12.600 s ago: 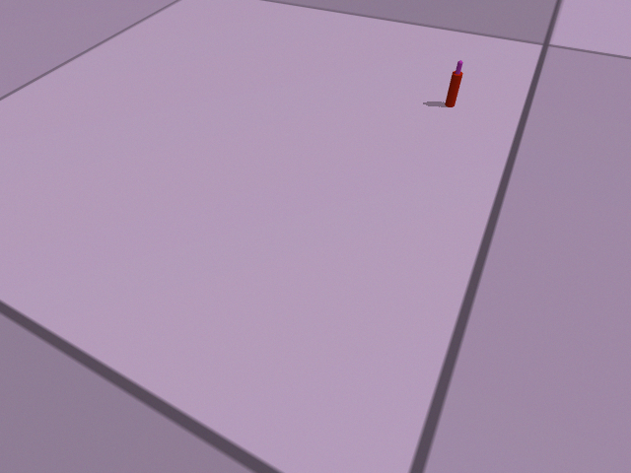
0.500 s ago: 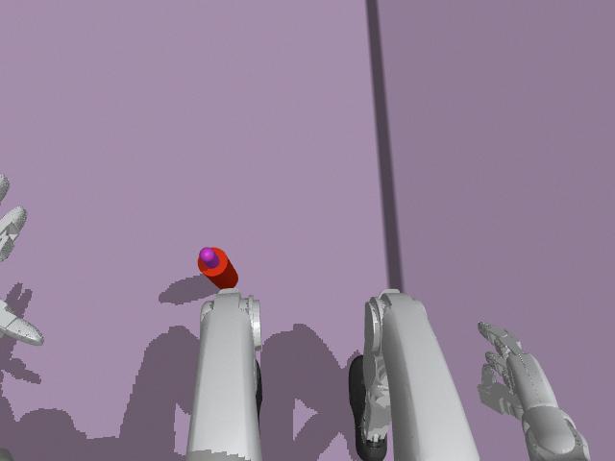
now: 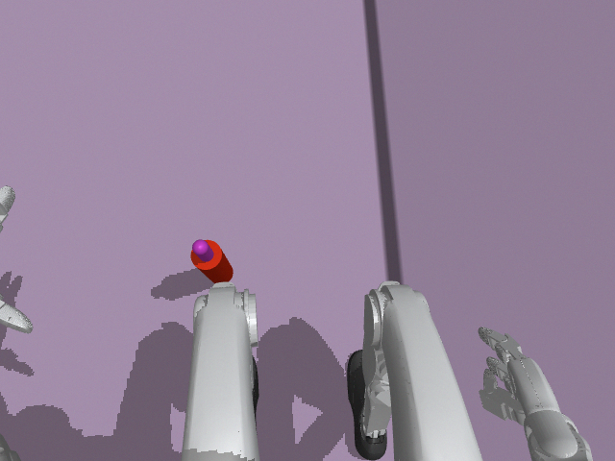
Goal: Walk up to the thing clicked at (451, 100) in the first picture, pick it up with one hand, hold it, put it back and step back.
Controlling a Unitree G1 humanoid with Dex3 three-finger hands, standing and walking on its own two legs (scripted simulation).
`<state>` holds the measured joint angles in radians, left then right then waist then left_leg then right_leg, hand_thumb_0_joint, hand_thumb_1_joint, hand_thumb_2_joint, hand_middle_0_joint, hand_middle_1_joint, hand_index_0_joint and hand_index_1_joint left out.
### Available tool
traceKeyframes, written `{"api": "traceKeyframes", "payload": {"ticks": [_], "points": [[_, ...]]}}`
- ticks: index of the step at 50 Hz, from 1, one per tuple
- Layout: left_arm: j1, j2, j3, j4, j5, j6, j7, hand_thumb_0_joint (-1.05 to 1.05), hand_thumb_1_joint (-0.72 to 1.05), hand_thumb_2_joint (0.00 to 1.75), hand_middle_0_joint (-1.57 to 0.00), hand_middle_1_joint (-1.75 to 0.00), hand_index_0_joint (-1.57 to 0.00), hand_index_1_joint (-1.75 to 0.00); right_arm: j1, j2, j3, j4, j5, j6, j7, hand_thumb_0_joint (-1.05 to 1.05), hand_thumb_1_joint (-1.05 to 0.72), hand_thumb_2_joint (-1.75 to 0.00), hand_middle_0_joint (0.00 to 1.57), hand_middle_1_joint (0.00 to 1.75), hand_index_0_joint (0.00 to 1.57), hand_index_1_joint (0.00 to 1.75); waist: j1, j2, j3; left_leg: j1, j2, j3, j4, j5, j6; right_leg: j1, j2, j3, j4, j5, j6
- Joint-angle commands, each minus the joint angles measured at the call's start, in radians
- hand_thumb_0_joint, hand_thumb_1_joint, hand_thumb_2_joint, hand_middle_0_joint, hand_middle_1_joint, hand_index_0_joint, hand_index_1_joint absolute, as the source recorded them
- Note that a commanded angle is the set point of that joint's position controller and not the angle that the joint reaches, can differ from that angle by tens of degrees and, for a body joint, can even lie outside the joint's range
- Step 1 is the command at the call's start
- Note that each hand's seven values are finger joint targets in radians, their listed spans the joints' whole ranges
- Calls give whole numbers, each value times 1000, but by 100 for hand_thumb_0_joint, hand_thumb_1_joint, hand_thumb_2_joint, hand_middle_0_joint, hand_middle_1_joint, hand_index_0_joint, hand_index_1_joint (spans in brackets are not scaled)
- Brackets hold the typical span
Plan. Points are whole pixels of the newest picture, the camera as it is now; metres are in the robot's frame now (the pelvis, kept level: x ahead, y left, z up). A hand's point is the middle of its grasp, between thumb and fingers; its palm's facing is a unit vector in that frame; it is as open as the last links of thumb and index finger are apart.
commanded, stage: go down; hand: left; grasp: from the side
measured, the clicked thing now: (211, 261) +0.39 +0.19 -0.31
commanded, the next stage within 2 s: approach in 0.06 s
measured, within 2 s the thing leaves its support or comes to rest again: neither
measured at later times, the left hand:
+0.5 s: hand (84, 255) +0.35 +0.32 -0.11, palm faces -0.04 -1.00 -0.01, open 17.5 cm
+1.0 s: hand (180, 275) +0.36 +0.24 -0.30, palm faces -0.22 -0.97 +0.01, open 17.3 cm
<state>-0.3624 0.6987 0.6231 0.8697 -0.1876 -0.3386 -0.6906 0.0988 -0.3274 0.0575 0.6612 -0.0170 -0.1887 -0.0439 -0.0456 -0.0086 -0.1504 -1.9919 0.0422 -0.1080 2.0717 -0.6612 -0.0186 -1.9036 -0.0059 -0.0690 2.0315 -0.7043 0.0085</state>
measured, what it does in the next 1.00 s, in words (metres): lowers itself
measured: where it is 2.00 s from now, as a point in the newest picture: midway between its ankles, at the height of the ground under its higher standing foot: (305, 423)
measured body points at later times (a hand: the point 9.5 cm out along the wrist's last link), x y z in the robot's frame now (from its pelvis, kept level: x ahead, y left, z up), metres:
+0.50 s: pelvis -0.01 +0.00 -0.06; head +0.20 +0.07 +0.34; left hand +0.35 +0.38 -0.11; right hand +0.17 -0.27 -0.15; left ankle +0.08 +0.13 -0.40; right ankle +0.08 -0.13 -0.40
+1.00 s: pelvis -0.01 +0.01 -0.15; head +0.21 +0.14 +0.21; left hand +0.36 +0.30 -0.30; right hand +0.17 -0.25 -0.20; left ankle +0.08 +0.13 -0.40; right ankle +0.08 -0.13 -0.40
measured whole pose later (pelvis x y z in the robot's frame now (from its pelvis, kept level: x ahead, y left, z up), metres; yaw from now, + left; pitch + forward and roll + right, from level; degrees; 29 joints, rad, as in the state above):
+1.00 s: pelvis -0.01 +0.01 -0.15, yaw -8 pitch +17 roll -13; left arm -0.45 0.72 0.50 1.28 -0.23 -0.96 -0.66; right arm -0.17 -0.35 0.34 0.67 -0.25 -0.17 0.07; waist -0.17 -0.20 0.18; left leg -2.24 0.03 -0.30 2.62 -0.71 -0.03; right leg -2.10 0.06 -0.18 2.46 -0.69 0.05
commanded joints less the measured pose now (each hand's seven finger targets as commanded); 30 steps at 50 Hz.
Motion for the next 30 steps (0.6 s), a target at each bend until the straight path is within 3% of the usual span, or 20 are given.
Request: {"api": "traceKeyframes", "payload": {"ticks": [1, 6, 8, 9, 12, 18, 21, 24, 27, 30], "points": [[-173, 341, 79, -189, -45, -65, -3, 0, -61, 11, -6, -12, -6, -12, 82, -213, -84, -71, 10, -32, -14, 0, -89, -90, 20, 30, 20, 30, 25, 203, -576, 513, -10, 25, -270, 120, 38, 203, 24, -4, -217, 147, -51], [-171, 393, 111, -178, -44, -58, 2, 0, -61, 10, -6, -10, -5, -10, 93, -210, -76, -67, 10, -28, -12, 0, -89, -90, 20, 30, 20, 30, 37, 174, -578, 471, -13, 42, -253, 122, 42, 246, 24, 5, -230, 138, -47], [-154, 361, 96, -151, -48, -55, -2, 0, -61, 15, -9, -15, -6, -18, 85, -213, -80, -72, 12, -26, -13, 0, -91, -90, 20, 30, 20, 30, 32, 163, -564, 453, -15, 45, -252, 102, 45, 239, 25, 8, -237, 122, -47], [-178, 363, 98, -148, -54, -58, -3, 0, -61, 7, -7, -7, -5, -10, 79, -213, -78, -70, 11, -27, -11, 0, -87, -89, 20, 30, 20, 30, 26, 152, -539, 430, -14, 45, -243, 89, 46, 227, 25, 10, -235, 113, -46], [-151, 317, 96, -57, -67, -76, -20, 0, -61, 6, -7, -9, -5, -10, 79, -202, -70, -62, 9, -32, -5, 0, -88, -90, 20, 30, 20, 30, 8, 101, -493, 363, -14, 49, -201, 114, 51, 215, 28, 9, -216, 133, -44], [-227, 209, 36, 41, -111, -215, -80, 0, -58, 6, -7, -10, -5, -10, 58, -201, -59, -43, -10, -60, 16, 0, -88, -90, 20, 30, 20, 30, -43, 74, -439, 269, -15, 44, -106, 73, 49, 119, 38, -17, -125, 109, -48], [-265, 177, 12, 62, -131, -317, -106, 0, -52, 7, -6, -11, -5, -11, 35, -225, -47, -38, -33, -76, 27, 0, -88, -90, 20, 30, 20, 30, -55, 106, -468, 302, -11, 35, -48, 128, 36, 94, 42, -35, -61, 157, -49], [-291, 240, 54, 48, -148, -414, -114, 0, -50, 8, -7, -12, -6, -12, 0, -243, -28, -36, -53, -78, 41, 0, -89, -90, 20, 30, 20, 30, -38, 144, -494, 295, -8, 28, 1, 107, 29, 69, 47, -47, -3, 128, -52], [-244, 244, 52, 109, -154, -489, -119, 0, -49, 10, -6, -13, -5, -14, -44, -265, -2, -39, -76, -71, 52, 0, -89, -90, 20, 30, 20, 30, -38, 154, -465, 270, -3, 21, 47, 94, 24, 48, 54, -68, 49, 120, -53], [-261, 332, 86, 108, -154, -555, -113, 0, -51, 11, -7, -13, -5, -14, -89, -280, 33, -48, -100, -59, 60, 0, -89, -90, 20, 30, 20, 30, -30, 189, -443, 229, 3, 26, 83, 44, 26, 59, 66, -83, 76, 90, -50]]}}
